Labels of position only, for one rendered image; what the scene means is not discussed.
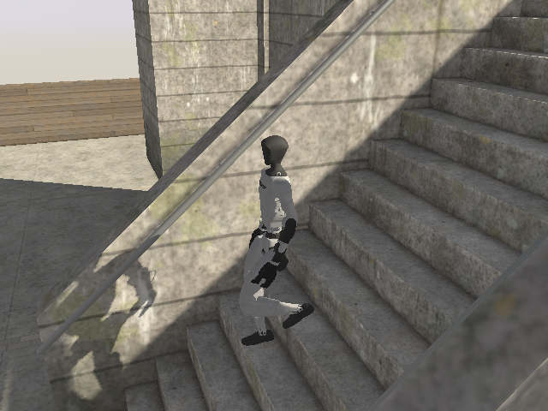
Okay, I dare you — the stairs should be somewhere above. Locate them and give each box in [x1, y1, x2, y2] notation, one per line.
[124, 0, 548, 411]

